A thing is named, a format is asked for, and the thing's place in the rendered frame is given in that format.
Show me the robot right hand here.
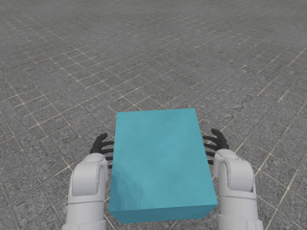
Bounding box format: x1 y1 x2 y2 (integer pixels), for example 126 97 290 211
202 128 229 165

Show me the carton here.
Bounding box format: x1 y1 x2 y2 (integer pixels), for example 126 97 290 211
108 108 219 224

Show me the robot left forearm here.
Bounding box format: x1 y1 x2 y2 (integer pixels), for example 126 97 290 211
61 152 108 230

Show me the robot right forearm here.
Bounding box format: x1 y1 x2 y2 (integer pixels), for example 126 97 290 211
212 149 264 230

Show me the robot left hand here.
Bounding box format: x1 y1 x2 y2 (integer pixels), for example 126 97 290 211
89 133 114 169

